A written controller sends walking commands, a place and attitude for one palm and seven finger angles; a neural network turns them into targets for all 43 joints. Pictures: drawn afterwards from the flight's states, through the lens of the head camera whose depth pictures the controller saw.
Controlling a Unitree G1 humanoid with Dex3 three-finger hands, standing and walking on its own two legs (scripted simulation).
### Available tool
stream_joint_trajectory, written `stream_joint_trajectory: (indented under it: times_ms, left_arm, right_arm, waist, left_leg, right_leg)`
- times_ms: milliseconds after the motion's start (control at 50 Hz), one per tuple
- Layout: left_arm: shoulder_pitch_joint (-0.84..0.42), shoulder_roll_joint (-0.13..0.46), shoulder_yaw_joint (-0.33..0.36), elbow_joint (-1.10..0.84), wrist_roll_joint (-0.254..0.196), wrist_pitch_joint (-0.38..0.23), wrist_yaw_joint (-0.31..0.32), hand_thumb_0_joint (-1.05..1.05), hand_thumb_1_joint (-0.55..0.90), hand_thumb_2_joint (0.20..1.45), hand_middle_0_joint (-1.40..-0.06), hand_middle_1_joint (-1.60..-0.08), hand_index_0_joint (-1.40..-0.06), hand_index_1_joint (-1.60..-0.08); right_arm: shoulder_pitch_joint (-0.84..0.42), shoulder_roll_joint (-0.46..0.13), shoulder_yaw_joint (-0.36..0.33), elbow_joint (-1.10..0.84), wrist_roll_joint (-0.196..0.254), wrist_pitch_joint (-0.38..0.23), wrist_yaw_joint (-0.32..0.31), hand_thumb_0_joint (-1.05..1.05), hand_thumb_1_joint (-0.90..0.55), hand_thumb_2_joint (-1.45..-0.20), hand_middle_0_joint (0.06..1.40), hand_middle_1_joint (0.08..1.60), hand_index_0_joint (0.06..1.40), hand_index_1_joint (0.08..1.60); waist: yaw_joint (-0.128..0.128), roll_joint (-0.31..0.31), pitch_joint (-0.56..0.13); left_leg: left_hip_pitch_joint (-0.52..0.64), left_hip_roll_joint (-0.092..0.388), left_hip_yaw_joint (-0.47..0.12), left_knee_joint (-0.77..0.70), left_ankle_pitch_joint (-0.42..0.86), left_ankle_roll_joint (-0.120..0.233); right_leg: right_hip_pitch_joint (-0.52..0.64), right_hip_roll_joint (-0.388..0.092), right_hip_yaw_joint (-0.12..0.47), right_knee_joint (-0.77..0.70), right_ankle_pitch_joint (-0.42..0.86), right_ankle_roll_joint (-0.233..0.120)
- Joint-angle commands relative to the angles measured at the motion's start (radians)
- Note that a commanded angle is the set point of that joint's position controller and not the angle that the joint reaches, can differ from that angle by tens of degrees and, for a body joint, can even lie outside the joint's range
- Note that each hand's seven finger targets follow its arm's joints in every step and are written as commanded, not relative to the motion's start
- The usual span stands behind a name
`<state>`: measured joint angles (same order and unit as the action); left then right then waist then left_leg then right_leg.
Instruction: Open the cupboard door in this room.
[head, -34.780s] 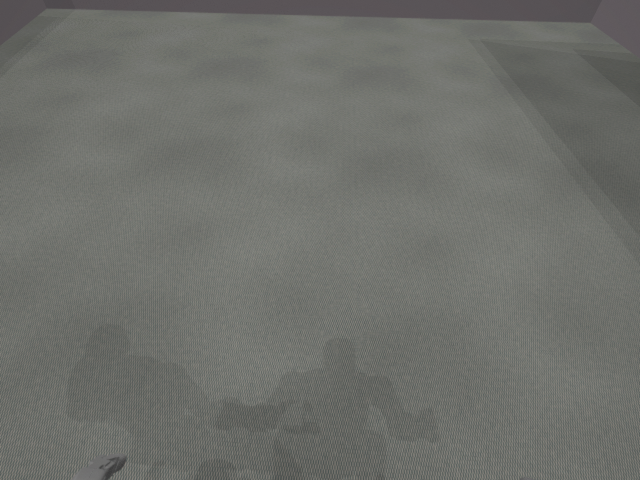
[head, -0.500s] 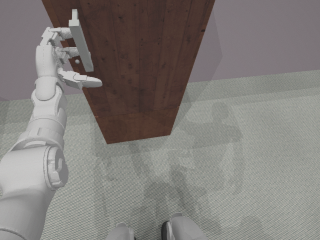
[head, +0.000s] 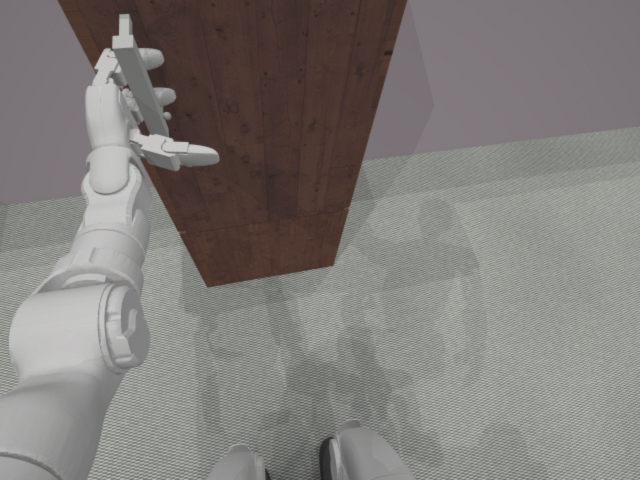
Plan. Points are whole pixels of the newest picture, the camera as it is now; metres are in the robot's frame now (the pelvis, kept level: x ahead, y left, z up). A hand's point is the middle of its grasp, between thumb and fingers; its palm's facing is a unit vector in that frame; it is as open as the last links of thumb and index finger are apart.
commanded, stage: slide the fingers in behind the handle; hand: left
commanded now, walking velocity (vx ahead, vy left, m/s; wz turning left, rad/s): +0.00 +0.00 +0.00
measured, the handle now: (144, 82) +0.59 +0.15 +0.10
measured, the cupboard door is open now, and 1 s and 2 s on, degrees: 0 0 37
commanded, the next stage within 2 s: close the thumb around the handle in 0.30 s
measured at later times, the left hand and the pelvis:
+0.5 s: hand (164, 119) +0.54 +0.13 +0.09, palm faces +0.08 -1.00 -0.01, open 13.8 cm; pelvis +0.00 +0.01 +0.00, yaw +0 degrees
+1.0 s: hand (161, 118) +0.53 +0.13 +0.09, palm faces +0.07 -1.00 -0.01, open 6.0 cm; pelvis +0.01 +0.01 +0.00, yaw +0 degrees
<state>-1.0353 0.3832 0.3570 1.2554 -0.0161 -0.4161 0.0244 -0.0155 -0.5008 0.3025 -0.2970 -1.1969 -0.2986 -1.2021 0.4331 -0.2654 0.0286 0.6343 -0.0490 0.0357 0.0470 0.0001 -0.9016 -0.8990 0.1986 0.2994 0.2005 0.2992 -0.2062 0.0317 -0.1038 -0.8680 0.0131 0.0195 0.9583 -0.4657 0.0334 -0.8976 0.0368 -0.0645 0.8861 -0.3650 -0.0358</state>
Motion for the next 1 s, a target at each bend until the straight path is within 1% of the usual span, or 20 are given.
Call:
stream_joint_trajectory:
  times_ms: [0,20,40,60,140,200,260,280,320,360,380,460,520,580,720,780,800,820,880,980]
  left_arm:
    - [-0.44,0.288,0.056,-0.228,0.012,-0.083,0.011,0.0,-0.5,0.3,-0.3,-1.2,-0.3,-1.2]
    - [-0.439,0.293,0.045,-0.242,0.021,-0.083,0.009,0.0,-0.5,0.3,-0.3,-1.2,-0.3,-1.2]
    - [-0.438,0.261,0.022,-0.245,0.019,-0.08,0.004,0.0,-0.5,0.3,-0.3,-1.2,-0.3,-1.2]
    - [-0.429,0.273,0.037,-0.249,0.015,-0.079,0.001,0.0,-0.5,0.3,-0.3,-1.2,-0.3,-1.2]
    - [-0.457,0.225,0.002,-0.221,-0.011,-0.066,-0.017,0.0,-0.5,0.3,-0.3,-1.2,-0.3,-1.2]
    - [-0.483,0.195,-0.018,-0.247,-0.024,-0.074,-0.03,0.0,-0.5,0.3,-0.3,-1.2,-0.3,-1.2]
    - [-0.482,0.143,-0.061,-0.215,-0.023,-0.074,-0.034,0.0,-0.5,0.3,-0.3,-1.2,-0.3,-1.2]
    - [-0.476,0.15,-0.054,-0.187,-0.02,-0.07,-0.031,0.0,-0.5,0.3,-0.3,-1.2,-0.3,-1.2]
    - [-0.492,0.146,-0.055,-0.194,-0.017,-0.073,-0.024,0.0,-0.5,0.3,-0.3,-1.2,-0.3,-1.2]
    - [-0.505,0.168,-0.04,-0.191,-0.016,-0.069,-0.012,0.0,-0.5,0.3,-0.3,-1.2,-0.3,-1.2]
    - [-0.5,0.199,-0.01,-0.199,-0.014,-0.068,-0.003,0.0,-0.5,0.3,-0.3,-1.2,-0.3,-1.2]
    - [-0.525,0.189,-0.03,-0.18,0.009,-0.07,0.02,0.0,-0.276,0.396,-0.316,-1.224,-0.316,-1.224]
    - [-0.544,0.242,0.008,-0.241,0.016,-0.094,0.033,0.0,-0.108,0.468,-0.328,-1.242,-0.328,-1.242]
    - [-0.521,0.238,0.016,-0.274,0.01,-0.103,0.029,0.0,0.06,0.54,-0.34,-1.26,-0.34,-1.26]
    - [-0.476,0.187,-0.017,-0.263,-0.006,-0.077,0.007,0.0,0.452,0.708,-0.368,-1.302,-0.368,-1.302]
    - [-0.425,0.162,-0.024,-0.237,-0.015,-0.061,-0.001,0.0,0.62,0.78,-0.38,-1.32,-0.38,-1.32]
    - [-0.423,0.146,-0.035,-0.223,-0.015,-0.06,-0.005,0.0,0.676,0.804,-0.384,-1.326,-0.384,-1.326]
    - [-0.43,0.145,-0.04,-0.214,-0.014,-0.058,-0.005,0.0,0.732,0.828,-0.388,-1.332,-0.388,-1.332]
    - [-0.405,0.161,-0.021,-0.217,-0.018,-0.061,-0.006,0.0,0.9,0.9,-0.4,-1.35,-0.4,-1.35]
    - [-0.449,0.121,-0.061,-0.249,-0.009,-0.087,0.002,0.0,0.9,0.9,-0.4,-1.35,-0.4,-1.35]
  right_arm:
    - [0.193,-0.168,-0.059,-0.048,-0.005,-0.012,-0.015,0.0,-0.9,-0.9,0.2,0.3,0.2,0.3]
    - [0.19,-0.166,-0.058,-0.05,-0.003,-0.01,-0.015,0.0,-0.9,-0.9,0.2,0.3,0.2,0.3]
    - [0.186,-0.166,-0.06,-0.053,0.0,-0.009,-0.014,0.0,-0.9,-0.9,0.2,0.3,0.2,0.3]
    - [0.187,-0.167,-0.061,-0.054,0.0,-0.008,-0.014,0.0,-0.9,-0.9,0.2,0.3,0.2,0.3]
    - [0.187,-0.172,-0.062,-0.047,0.007,-0.007,-0.019,0.0,-0.9,-0.9,0.2,0.3,0.2,0.3]
    - [0.193,-0.172,-0.065,-0.04,0.004,-0.013,-0.021,0.0,-0.9,-0.9,0.2,0.3,0.2,0.3]
    - [0.192,-0.172,-0.066,-0.023,0.003,-0.017,-0.016,0.0,-0.9,-0.9,0.2,0.3,0.2,0.3]
    - [0.195,-0.175,-0.066,-0.017,0.003,-0.016,-0.017,0.0,-0.9,-0.9,0.2,0.3,0.2,0.3]
    - [0.196,-0.176,-0.067,-0.016,-0.001,-0.019,-0.015,0.0,-0.9,-0.9,0.2,0.3,0.2,0.3]
    - [0.197,-0.179,-0.066,-0.016,-0.003,-0.019,-0.016,0.0,-0.9,-0.9,0.2,0.3,0.2,0.3]
    - [0.196,-0.181,-0.066,-0.02,-0.004,-0.019,-0.016,0.0,-0.9,-0.9,0.2,0.3,0.2,0.3]
    - [0.191,-0.178,-0.06,-0.024,-0.008,-0.021,-0.014,0.0,-0.9,-0.9,0.2,0.3,0.2,0.3]
    - [0.195,-0.18,-0.064,-0.034,-0.012,-0.023,-0.013,0.0,-0.9,-0.9,0.2,0.3,0.2,0.3]
    - [0.199,-0.178,-0.068,-0.034,-0.013,-0.02,-0.01,0.0,-0.9,-0.9,0.2,0.3,0.2,0.3]
    - [0.2,-0.176,-0.071,-0.031,-0.005,-0.002,-0.01,0.0,-0.9,-0.9,0.2,0.3,0.2,0.3]
    - [0.203,-0.174,-0.071,-0.031,-0.002,0.002,-0.009,0.0,-0.9,-0.9,0.2,0.3,0.2,0.3]
    - [0.203,-0.173,-0.07,-0.034,-0.003,0.001,-0.009,0.0,-0.9,-0.9,0.2,0.3,0.2,0.3]
    - [0.201,-0.173,-0.07,-0.027,-0.001,0.001,-0.009,0.0,-0.9,-0.9,0.2,0.3,0.2,0.3]
    - [0.201,-0.174,-0.071,-0.03,-0.001,0.002,-0.008,0.0,-0.9,-0.9,0.2,0.3,0.2,0.3]
    - [0.189,-0.166,-0.073,-0.028,-0.004,-0.003,-0.004,0.0,-0.9,-0.9,0.2,0.3,0.2,0.3]
  waist:
    - [0.012,0.051,-0.506]
    - [0.012,0.068,-0.511]
    - [0.008,0.084,-0.506]
    - [0.016,0.083,-0.506]
    - [-0.012,0.043,-0.463]
    - [-0.019,0.071,-0.479]
    - [-0.035,0.077,-0.441]
    - [-0.034,0.053,-0.41]
    - [-0.028,0.09,-0.43]
    - [-0.033,0.08,-0.437]
    - [-0.021,0.076,-0.456]
    - [-0.031,0.079,-0.423]
    - [-0.014,0.108,-0.523]
    - [-0.006,0.098,-0.575]
    - [-0.011,0.098,-0.513]
    - [-0.007,0.051,-0.475]
    - [-0.01,0.06,-0.459]
    - [-0.016,0.057,-0.437]
    - [-0.002,0.049,-0.441]
    - [-0.013,0.08,-0.442]
  left_leg:
    - [0.215,-0.023,-0.048,-0.083,0.394,0.002]
    - [0.223,-0.02,-0.045,-0.084,0.407,0.001]
    - [0.241,-0.019,-0.043,-0.087,0.407,-0.001]
    - [0.246,-0.018,-0.044,-0.089,0.41,-0.003]
    - [0.246,-0.015,-0.05,-0.102,0.365,-0.001]
    - [0.282,-0.014,-0.054,-0.098,0.384,-0.002]
    - [0.297,-0.008,-0.067,-0.095,0.365,-0.007]
    - [0.281,-0.007,-0.072,-0.099,0.349,-0.008]
    - [0.311,-0.008,-0.079,-0.097,0.361,-0.011]
    - [0.299,-0.008,-0.08,-0.094,0.362,-0.011]
    - [0.286,-0.012,-0.075,-0.09,0.353,-0.008]
    - [0.262,-0.011,-0.083,-0.089,0.341,-0.009]
    - [0.31,-0.011,-0.086,-0.077,0.403,-0.014]
    - [0.341,-0.007,-0.083,-0.067,0.477,-0.02]
    - [0.356,-0.001,-0.078,-0.081,0.51,-0.022]
    - [0.323,-0.003,-0.071,-0.091,0.484,-0.016]
    - [0.323,-0.004,-0.074,-0.094,0.484,-0.016]
    - [0.319,-0.002,-0.075,-0.095,0.472,-0.016]
    - [0.31,-0.005,-0.071,-0.097,0.456,-0.016]
    - [0.331,-0.003,-0.077,-0.09,0.46,-0.022]
  right_leg:
    - [0.365,0.007,0.067,-0.07,0.394,0.018]
    - [0.365,0.005,0.067,-0.066,0.406,0.019]
    - [0.349,0.007,0.066,-0.072,0.399,0.018]
    - [0.35,0.007,0.063,-0.074,0.394,0.017]
    - [0.324,0.012,0.058,-0.093,0.347,0.02]
    - [0.303,0.012,0.056,-0.093,0.349,0.017]
    - [0.233,0.013,0.046,-0.096,0.299,0.018]
    - [0.223,0.013,0.042,-0.097,0.28,0.016]
    - [0.201,0.013,0.037,-0.089,0.269,0.013]
    - [0.204,0.011,0.038,-0.086,0.271,0.015]
    - [0.22,0.01,0.042,-0.084,0.269,0.015]
    - [0.192,0.008,0.038,-0.073,0.251,0.015]
    - [0.225,0.009,0.042,-0.056,0.297,0.014]
    - [0.257,0.012,0.038,-0.047,0.359,0.014]
    - [0.248,0.017,0.032,-0.069,0.376,0.015]
    - [0.27,0.019,0.033,-0.08,0.379,0.016]
    - [0.258,0.019,0.03,-0.079,0.373,0.013]
    - [0.245,0.018,0.031,-0.083,0.362,0.015]
    - [0.258,0.018,0.033,-0.083,0.353,0.012]
    - [0.223,0.016,0.031,-0.074,0.339,0.013]
